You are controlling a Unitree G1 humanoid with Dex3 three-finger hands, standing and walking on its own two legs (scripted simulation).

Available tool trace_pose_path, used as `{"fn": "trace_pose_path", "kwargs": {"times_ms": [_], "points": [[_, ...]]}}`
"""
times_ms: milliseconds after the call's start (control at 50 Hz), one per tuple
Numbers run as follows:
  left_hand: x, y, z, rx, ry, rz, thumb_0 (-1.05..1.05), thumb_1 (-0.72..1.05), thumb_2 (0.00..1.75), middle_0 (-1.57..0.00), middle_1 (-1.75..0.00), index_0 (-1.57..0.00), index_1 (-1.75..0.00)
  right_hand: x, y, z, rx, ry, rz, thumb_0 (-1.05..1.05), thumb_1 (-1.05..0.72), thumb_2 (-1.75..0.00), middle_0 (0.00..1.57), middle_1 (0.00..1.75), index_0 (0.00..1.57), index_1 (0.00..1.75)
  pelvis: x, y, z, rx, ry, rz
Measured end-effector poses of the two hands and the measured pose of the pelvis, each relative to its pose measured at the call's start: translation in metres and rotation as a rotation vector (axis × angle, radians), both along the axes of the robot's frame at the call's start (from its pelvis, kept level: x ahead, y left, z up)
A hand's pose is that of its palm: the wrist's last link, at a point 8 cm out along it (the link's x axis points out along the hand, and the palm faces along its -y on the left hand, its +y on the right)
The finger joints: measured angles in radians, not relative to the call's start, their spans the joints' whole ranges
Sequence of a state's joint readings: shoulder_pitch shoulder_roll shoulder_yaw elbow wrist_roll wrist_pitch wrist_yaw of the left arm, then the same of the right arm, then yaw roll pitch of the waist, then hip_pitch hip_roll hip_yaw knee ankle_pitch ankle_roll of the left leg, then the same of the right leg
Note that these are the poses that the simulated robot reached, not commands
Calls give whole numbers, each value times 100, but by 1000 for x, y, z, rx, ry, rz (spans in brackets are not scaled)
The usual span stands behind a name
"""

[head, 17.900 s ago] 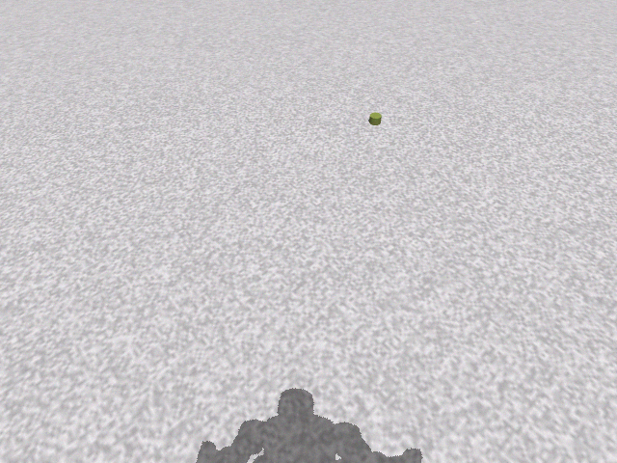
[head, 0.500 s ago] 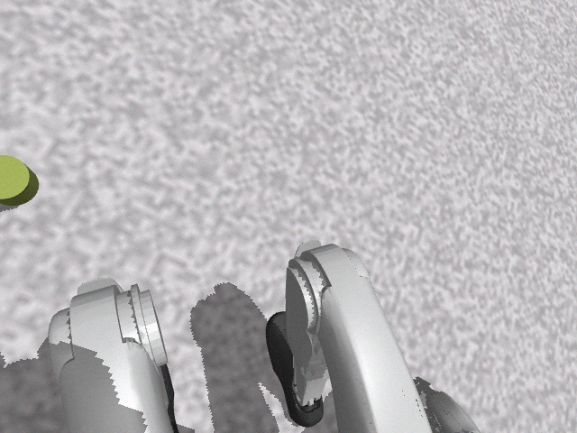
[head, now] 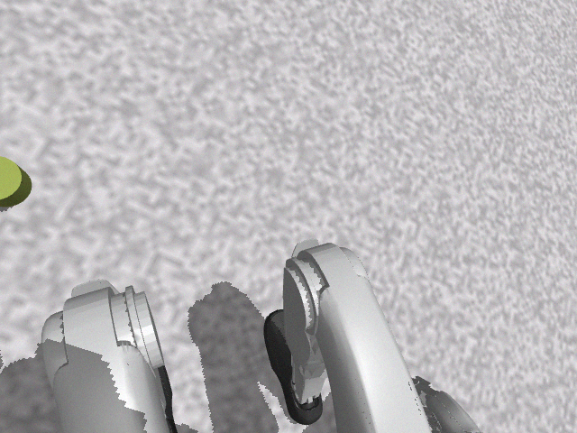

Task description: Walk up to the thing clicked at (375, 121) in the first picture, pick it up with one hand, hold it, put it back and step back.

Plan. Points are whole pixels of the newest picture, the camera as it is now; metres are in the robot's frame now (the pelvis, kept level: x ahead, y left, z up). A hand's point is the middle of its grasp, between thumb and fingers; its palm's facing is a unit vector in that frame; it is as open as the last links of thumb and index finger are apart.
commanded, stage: rise first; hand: left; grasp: from above
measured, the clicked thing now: (0, 182) +0.48 +0.35 -0.29
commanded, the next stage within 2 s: approach in 0.22 s
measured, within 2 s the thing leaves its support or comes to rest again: neither
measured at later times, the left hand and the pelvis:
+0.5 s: hand out of the picture +0.44 +0.37 -0.18, palm faces -0.45 -0.12 -0.89, open 13.9 cm; pelvis +0.00 +0.00 +0.00, yaw +0 degrees
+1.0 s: hand out of the picture +0.46 +0.35 -0.17, palm faces -0.48 -0.13 -0.87, open 14.0 cm; pelvis +0.00 +0.00 +0.00, yaw +0 degrees
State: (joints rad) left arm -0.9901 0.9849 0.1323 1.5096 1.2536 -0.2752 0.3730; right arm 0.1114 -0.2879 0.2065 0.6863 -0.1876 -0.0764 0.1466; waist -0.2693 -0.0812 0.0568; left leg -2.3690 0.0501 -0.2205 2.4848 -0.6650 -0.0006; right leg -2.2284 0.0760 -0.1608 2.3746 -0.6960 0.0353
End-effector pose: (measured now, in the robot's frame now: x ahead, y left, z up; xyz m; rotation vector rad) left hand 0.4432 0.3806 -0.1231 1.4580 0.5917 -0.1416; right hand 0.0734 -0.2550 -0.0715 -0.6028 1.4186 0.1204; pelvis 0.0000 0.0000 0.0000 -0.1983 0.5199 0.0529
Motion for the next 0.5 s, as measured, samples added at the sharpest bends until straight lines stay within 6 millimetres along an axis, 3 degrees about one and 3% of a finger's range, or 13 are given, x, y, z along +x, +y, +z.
{"fn": "trace_pose_path", "kwargs": {"times_ms": [500], "points": [[7,-9,4,4,8,-26,0,-49,95,-12,-100,-13,-99,5,0,0,9,-13,0,0,-90,-89,20,30,20,30,0,0,1,5,7,3]]}}
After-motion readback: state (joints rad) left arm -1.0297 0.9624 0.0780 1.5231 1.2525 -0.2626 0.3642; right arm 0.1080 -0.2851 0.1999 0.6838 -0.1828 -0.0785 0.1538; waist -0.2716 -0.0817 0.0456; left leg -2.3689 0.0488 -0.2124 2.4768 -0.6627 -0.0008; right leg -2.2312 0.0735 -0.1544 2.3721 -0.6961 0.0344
